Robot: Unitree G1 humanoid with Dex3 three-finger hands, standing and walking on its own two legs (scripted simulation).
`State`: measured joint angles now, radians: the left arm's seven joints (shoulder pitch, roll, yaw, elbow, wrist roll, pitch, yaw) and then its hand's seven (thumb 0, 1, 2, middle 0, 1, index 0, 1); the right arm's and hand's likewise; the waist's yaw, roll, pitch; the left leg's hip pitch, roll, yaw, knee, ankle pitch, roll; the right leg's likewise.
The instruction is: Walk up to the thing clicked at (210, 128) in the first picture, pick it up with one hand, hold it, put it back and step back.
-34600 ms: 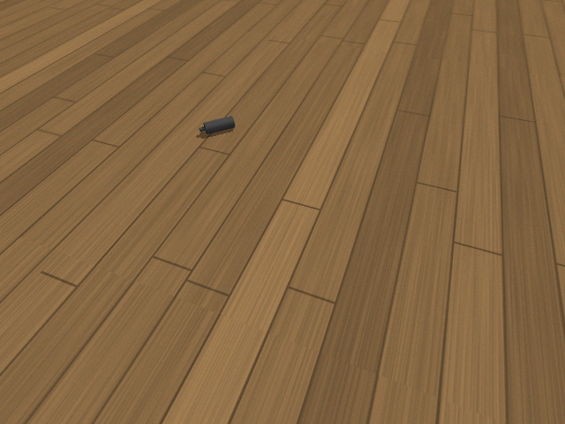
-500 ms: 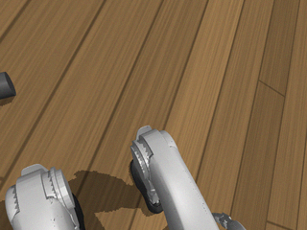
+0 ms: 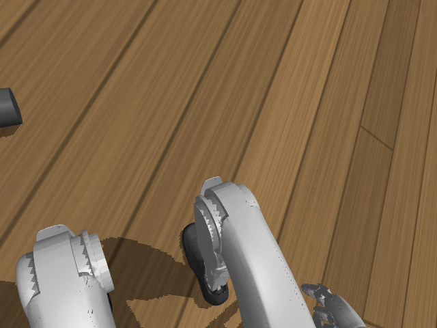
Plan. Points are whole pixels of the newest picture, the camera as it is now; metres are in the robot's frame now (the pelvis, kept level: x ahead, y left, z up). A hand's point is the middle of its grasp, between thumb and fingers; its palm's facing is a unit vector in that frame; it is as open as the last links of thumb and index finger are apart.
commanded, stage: rest palm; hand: left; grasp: from above
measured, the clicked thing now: out of the picture +0.52 +0.34 -0.30
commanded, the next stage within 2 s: close in 1.78 s
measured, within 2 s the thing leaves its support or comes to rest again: neither
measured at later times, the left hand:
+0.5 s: hand out of the picture +0.50 +0.31 -0.24, palm faces -0.46 -0.08 -0.88, open 14.2 cm
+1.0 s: hand out of the picture +0.50 +0.32 -0.26, palm faces -0.48 -0.10 -0.87, open 13.9 cm
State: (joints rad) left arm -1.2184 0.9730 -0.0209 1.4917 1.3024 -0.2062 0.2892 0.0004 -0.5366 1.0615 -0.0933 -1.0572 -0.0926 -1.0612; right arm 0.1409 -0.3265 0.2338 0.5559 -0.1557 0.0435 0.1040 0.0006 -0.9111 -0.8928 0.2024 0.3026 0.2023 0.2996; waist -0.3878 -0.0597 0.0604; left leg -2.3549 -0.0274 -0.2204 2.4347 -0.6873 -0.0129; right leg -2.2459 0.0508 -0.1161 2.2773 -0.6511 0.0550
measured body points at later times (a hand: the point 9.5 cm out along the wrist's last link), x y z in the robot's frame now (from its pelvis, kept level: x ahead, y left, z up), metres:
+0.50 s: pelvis +0.00 +0.00 -0.01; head +0.29 +0.12 +0.31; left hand +0.52 +0.31 -0.19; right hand +0.02 -0.25 -0.07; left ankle +0.07 +0.12 -0.30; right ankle +0.12 -0.13 -0.30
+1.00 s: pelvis +0.00 +0.00 -0.01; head +0.30 +0.12 +0.29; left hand +0.52 +0.32 -0.21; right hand +0.04 -0.26 -0.06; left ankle +0.07 +0.12 -0.30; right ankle +0.12 -0.13 -0.30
